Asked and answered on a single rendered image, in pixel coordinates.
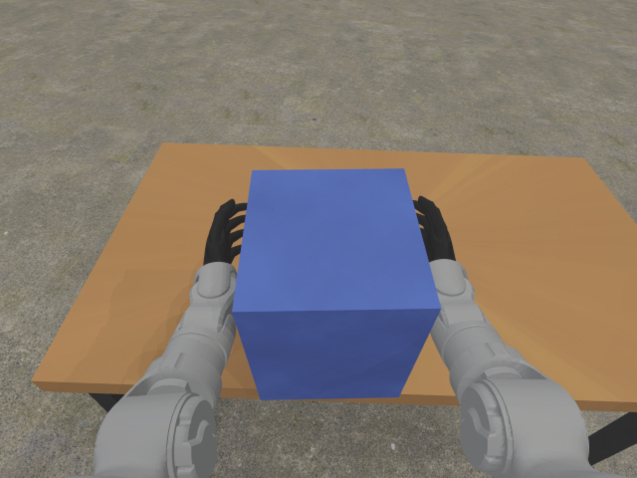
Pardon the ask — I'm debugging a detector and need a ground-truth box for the left robot hand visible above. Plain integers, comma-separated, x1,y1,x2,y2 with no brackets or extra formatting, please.
203,199,247,266

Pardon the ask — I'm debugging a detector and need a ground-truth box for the right robot hand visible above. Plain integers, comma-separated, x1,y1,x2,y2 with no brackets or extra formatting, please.
413,196,456,262

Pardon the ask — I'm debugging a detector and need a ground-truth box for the left robot upper arm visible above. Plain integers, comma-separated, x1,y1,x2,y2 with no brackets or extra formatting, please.
67,391,218,478

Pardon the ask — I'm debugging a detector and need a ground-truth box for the table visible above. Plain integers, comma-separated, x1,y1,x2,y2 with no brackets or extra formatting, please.
31,142,637,466

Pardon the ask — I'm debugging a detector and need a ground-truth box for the robot right forearm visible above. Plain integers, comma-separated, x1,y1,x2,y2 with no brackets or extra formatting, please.
429,259,589,455

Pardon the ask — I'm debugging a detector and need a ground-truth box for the carton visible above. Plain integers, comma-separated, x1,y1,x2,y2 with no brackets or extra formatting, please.
232,168,441,400

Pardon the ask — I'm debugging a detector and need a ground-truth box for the robot left forearm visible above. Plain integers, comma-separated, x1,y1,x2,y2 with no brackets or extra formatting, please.
94,262,237,471

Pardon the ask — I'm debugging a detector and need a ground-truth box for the right robot upper arm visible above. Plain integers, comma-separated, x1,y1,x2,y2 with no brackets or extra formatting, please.
460,378,628,478

